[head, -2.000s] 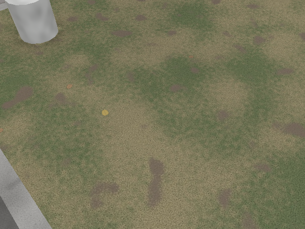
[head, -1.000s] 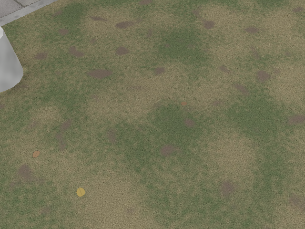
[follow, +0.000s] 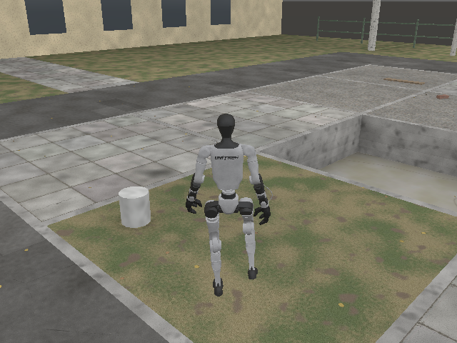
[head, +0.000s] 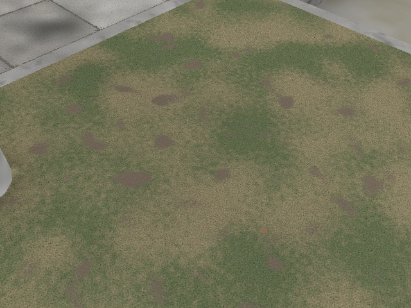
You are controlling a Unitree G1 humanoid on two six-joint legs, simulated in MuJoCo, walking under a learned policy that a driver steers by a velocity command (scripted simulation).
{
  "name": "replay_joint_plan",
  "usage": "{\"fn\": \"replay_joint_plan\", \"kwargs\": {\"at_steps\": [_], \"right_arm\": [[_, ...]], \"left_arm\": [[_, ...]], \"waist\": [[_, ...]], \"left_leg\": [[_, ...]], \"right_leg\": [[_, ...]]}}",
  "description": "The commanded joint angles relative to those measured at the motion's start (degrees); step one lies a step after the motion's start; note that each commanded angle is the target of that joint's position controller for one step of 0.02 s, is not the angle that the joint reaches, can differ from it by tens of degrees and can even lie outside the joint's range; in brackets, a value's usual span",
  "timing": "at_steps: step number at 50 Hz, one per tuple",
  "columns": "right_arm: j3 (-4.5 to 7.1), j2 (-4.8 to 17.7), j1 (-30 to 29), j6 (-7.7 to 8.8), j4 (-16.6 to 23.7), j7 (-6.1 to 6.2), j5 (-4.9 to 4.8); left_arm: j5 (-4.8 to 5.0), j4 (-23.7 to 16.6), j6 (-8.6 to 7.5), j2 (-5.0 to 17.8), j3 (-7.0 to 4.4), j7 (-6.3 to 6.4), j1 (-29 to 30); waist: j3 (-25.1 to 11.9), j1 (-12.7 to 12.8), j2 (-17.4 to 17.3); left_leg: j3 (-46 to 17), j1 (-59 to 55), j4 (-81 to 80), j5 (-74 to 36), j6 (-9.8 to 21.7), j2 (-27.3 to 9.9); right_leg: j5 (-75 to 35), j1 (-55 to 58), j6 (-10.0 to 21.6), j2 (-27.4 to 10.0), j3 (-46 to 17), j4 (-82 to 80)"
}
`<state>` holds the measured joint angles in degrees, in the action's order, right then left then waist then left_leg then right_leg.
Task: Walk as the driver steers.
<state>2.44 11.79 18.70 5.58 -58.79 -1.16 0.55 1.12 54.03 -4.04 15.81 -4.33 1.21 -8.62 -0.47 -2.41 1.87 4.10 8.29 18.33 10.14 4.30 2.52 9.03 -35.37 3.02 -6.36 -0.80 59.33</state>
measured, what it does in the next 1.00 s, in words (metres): walks ahead: right foot, then left foot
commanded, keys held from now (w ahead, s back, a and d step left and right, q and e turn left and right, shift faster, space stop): w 1.00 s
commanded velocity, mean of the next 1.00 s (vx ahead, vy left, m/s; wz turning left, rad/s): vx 0.50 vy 0.00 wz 0.00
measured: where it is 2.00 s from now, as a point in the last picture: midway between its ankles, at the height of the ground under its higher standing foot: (198, 168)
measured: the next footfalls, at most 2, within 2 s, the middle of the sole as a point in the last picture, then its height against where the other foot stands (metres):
right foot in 0.36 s outside the picture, level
left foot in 0.88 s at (169, 264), level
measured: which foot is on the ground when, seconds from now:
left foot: down 0.00-0.36, up 0.38-0.86, down 0.88-1.00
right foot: up 0.00-0.34, down 0.36-0.90, up 0.92-1.00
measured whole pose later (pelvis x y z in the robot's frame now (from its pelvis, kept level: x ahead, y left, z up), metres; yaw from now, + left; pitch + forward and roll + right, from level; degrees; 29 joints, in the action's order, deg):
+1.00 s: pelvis +0.59 +0.01 -0.01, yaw +0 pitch +1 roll -1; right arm 3.6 14.0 8.0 5.4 -52.8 -1.7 -0.1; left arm 1.6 57.7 -5.2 15.2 -3.5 0.2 -15.9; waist 2.1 0.3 1.3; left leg 3.2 21.9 29.1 8.7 3.3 0.6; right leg 22.8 -21.0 2.6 -2.2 -1.3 66.6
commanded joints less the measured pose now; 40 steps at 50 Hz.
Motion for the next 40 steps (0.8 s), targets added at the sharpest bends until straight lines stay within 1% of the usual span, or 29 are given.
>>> {"fn": "replay_joint_plan", "kwargs": {"at_steps": [1,4,6,10,12,13,14,15,16,17,18,19,20,21,22,23,24,25,26,27,29,30,32,34,35,37,39,40], "right_arm": [[1.62,9.29,-0.57,0.68,2.72,1.44,-0.13],[1.53,9.22,1.35,0.43,2.41,2.0,-0.42],[1.5,9.08,3.39,0.26,1.82,2.2,-0.64],[1.71,9.13,7.88,-0.8,0.1,2.31,-0.79],[2.03,9.59,9.19,-1.46,-0.54,2.36,-0.96],[2.25,9.99,9.2,-1.7,-0.66,2.41,-1.05],[2.47,10.46,8.66,-1.89,-0.58,2.45,-1.11],[2.69,11.2,7.64,-2.02,-0.26,2.49,-1.1],[2.92,11.97,6.66,-2.24,0.05,2.51,-1.18],[2.62,11.42,5.23,-2.52,0.54,2.44,-1.14],[1.85,10.06,4.59,-2.38,1.94,2.32,-0.46],[-0.5,1.87,11.74,-1.04,2.47,1.38,-0.4],[0.41,5.82,7.9,0.73,1.91,1.11,-1.81],[1.53,9.56,1.72,1.76,4.37,1.0,-3.41],[1.6,10.0,-1.86,2.15,5.27,1.37,-3.6],[2.1,9.59,-3.4,1.87,5.31,1.83,-2.72],[2.4,8.63,-1.92,1.05,5.06,2.04,-2.16],[2.27,6.93,-0.51,0.2,4.77,2.11,-2.0],[2.15,5.63,0.01,-0.44,4.76,2.19,-1.92],[2.12,5.28,-0.97,-0.9,5.25,2.27,-1.78],[2.28,5.97,-5.61,-1.19,7.09,2.37,-1.2],[2.29,6.1,-7.89,-1.16,7.83,2.26,-0.97],[2.02,5.53,-11.93,-0.92,8.91,1.79,-0.94],[1.56,4.9,-16.41,-0.69,9.89,1.3,-1.19],[1.39,4.85,-18.42,-0.65,10.34,1.04,-1.38],[1.16,5.15,-21.39,-0.59,11.36,0.46,-1.68],[1.2,6.04,-23.13,-0.37,12.47,-0.23,-1.8],[1.35,6.71,-23.03,-0.2,12.76,-0.54,-1.81]], "left_arm": [[-0.62,-2.48,0.06,2.62,-1.04,-0.29,1.71],[-0.51,-3.75,-0.27,1.99,-0.87,-1.04,6.68],[-0.36,-4.72,-0.51,1.42,-0.46,-1.54,10.38],[-0.01,-6.96,-1.22,0.62,0.48,-2.8,16.66],[0.26,-8.3,-1.66,0.54,0.88,-3.59,19.1],[0.37,-8.74,-1.85,0.87,0.91,-3.94,19.36],[0.45,-8.81,-2.02,1.57,0.75,-4.19,18.46],[0.42,-8.38,-2.14,2.89,0.21,-4.25,15.86],[0.25,-7.22,-2.2,4.78,-0.7,-4.1,10.93],[0.2,-4.22,-2.15,7.46,-2.16,-3.74,0.88],[-0.58,-1.55,-1.96,11.03,-3.32,-3.11,-10.8],[-0.82,0.25,-1.6,14.94,-4.12,-2.99,-16.79],[-0.59,0.46,-1.34,9.82,-2.46,-2.81,-16.25],[-0.29,-0.38,-1.44,7.5,-1.64,-2.59,-10.35],[-0.52,-1.68,-1.63,5.51,-0.96,-2.54,-5.17],[-1.1,-1.93,-1.91,3.54,-0.37,-2.81,-2.01],[-1.7,-1.78,-2.24,1.98,0.13,-2.97,-0.73],[-1.76,-1.38,-2.3,1.59,0.24,-3.17,-0.65],[-1.52,-0.87,-2.37,2.28,0.12,-3.08,-1.37],[-1.37,-0.36,-2.45,3.35,-0.08,-2.8,-2.16],[-1.39,0.26,-2.45,5.38,-0.51,-1.92,-3.97],[-1.33,0.51,-2.32,5.76,-0.59,-1.54,-4.9],[-1.08,0.78,-2.02,5.93,-0.56,-1.11,-6.23],[-0.68,1.36,-1.91,6.43,-0.64,-0.92,-8.23],[-0.46,1.87,-1.85,6.68,-0.71,-0.87,-9.59],[-0.07,2.99,-1.45,6.92,-0.85,-0.81,-11.89],[0.1,3.78,-0.82,7.32,-1.14,-0.63,-12.97],[0.13,3.91,-0.49,7.72,-1.35,-0.51,-12.92]], "waist": [[3.73,1.85,-4.14],[4.29,0.71,-4.92],[5.31,-0.53,-4.74],[7.22,-2.73,-4.42],[7.92,-3.16,-5.03],[7.8,-2.74,-5.66],[6.97,-1.75,-6.44],[4.89,0.04,-7.76],[1.26,2.86,-9.32],[-4.57,7.91,-9.28],[-12.99,12.07,-5.9],[-22.61,8.32,9.39],[-23.09,10.13,7.75],[-13.25,9.19,6.86],[-7.96,7.27,2.14],[-3.69,5.27,-0.19],[-2.59,2.95,1.14],[-1.99,1.89,2.0],[-1.08,1.29,2.17],[0.21,0.98,2.03],[2.09,1.5,1.22],[2.56,2.04,1.07],[3.18,3.04,1.24],[3.82,4.46,1.19],[4.13,5.22,1.16],[4.94,6.09,1.26],[5.38,5.89,1.36],[5.13,5.27,1.57]], "left_leg": [[-14.98,-2.23,-13.39,-1.4,7.1,-16.17],[-11.1,-3.07,-13.9,-4.31,6.34,-14.79],[-9.39,-4.18,-14.19,-5.39,6.1,-14.43],[-7.4,-11.15,-12.02,-9.96,6.28,-15.53],[-7.23,-14.57,-9.78,-13.5,6.32,-16.8],[-7.19,-15.86,-8.32,-16.76,6.11,-17.45],[-6.92,-16.72,-6.39,-22.08,5.64,-17.8],[-6.52,-17.1,-3.31,-32.15,4.98,-17.76],[-5.78,-17.06,2.27,-44.05,4.25,-17.23],[-3.65,-13.7,13.0,-49.22,2.58,-14.72],[-2.51,0.21,29.6,-34.94,0.78,-12.17],[-3.26,24.27,52.3,6.01,-3.47,-0.68],[-12.01,30.6,60.25,21.41,-2.38,-0.25],[-11.15,35.39,61.8,18.34,-1.35,-3.86],[-9.28,33.78,58.98,12.93,-1.0,-7.17],[-8.22,31.29,54.93,9.58,-1.21,-9.06],[-8.71,27.16,52.0,7.32,-1.15,-10.83],[-8.55,24.8,50.21,6.6,-1.34,-11.27],[-8.16,24.19,48.17,6.5,-1.69,-11.72],[-7.76,25.04,45.9,5.63,-2.27,-12.16],[-7.32,28.91,39.52,0.32,-3.67,-12.59],[-7.13,30.22,35.69,-3.37,-4.1,-12.53],[-6.06,29.42,27.29,-10.46,-4.29,-11.44],[-4.26,26.88,20.18,-15.3,-4.23,-9.58],[-3.74,26.27,18.04,-16.36,-4.24,-8.91],[-4.08,27.03,14.89,-16.02,-3.82,-8.38],[-4.89,28.11,12.59,-13.05,-2.59,-8.18],[-4.9,27.51,11.8,-10.83,-1.84,-7.89]], "right_leg": [[-7.54,-8.56,-1.48,-2.05,-2.81,-8.28],[-14.47,-7.83,-2.47,-0.86,-1.42,-16.17],[-16.68,-7.21,-2.59,-0.09,-0.22,-20.4],[-15.16,-8.47,-2.01,1.21,1.17,-26.88],[-12.07,-8.61,-1.17,1.86,1.79,-29.26],[-10.06,-7.63,-0.49,2.32,2.12,-30.22],[-7.98,-5.04,0.35,3.14,2.73,-31.13],[-6.15,0.11,1.31,4.79,3.84,-31.52],[-4.87,7.92,2.55,7.02,5.46,-31.32],[-6.78,21.48,4.51,8.28,6.19,-32.09],[-6.94,41.89,8.18,-0.69,-3.85,-28.9],[5.08,63.43,18.12,-15.8,-33.05,-33.71],[8.76,62.46,17.12,-16.09,-41.4,-41.19],[6.94,54.38,13.98,-13.99,-31.37,-42.29],[1.97,44.55,12.29,-11.77,-23.5,-44.02],[-2.69,35.96,11.26,-9.56,-18.03,-45.96],[-4.51,30.69,10.31,-7.63,-14.23,-47.65],[-4.7,27.58,10.35,-6.79,-12.49,-49.2],[-5.44,25.39,10.79,-6.54,-11.0,-50.55],[-6.42,23.75,11.19,-6.58,-9.7,-51.75],[-8.09,23.61,11.53,-6.61,-7.95,-53.3],[-8.85,24.28,11.14,-6.21,-6.89,-53.58],[-10.03,24.6,9.6,-4.51,-3.81,-53.69],[-9.73,24.94,8.53,-3.45,-1.57,-53.82],[-8.97,25.99,8.39,-3.7,-1.32,-53.72],[-8.4,30.06,8.23,-5.3,-1.56,-52.45],[-9.45,34.85,7.55,-7.6,-2.14,-50.17],[-11.08,36.73,7.07,-8.6,-2.49,-48.79]]}}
